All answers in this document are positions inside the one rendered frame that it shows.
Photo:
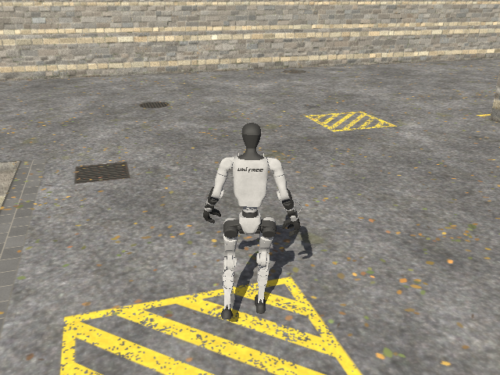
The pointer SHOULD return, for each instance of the right robot hand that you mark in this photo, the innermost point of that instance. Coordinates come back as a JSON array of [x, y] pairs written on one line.
[[295, 224]]

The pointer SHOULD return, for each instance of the right robot forearm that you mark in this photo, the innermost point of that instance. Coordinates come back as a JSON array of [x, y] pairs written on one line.
[[290, 208]]

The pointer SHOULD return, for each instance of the left robot forearm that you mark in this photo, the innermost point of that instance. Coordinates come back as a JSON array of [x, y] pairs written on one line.
[[211, 202]]

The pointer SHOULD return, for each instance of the robot head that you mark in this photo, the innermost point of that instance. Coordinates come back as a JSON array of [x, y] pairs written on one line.
[[251, 134]]

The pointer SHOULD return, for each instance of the robot right upper arm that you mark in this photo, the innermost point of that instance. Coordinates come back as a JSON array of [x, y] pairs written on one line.
[[279, 177]]

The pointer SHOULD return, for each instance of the robot left upper arm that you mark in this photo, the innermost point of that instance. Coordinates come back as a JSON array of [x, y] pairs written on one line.
[[221, 176]]

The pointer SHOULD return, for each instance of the left robot hand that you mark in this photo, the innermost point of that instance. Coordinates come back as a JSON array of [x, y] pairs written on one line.
[[214, 212]]

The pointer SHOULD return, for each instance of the right robot thigh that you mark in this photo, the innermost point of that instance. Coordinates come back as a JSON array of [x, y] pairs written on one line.
[[267, 232]]

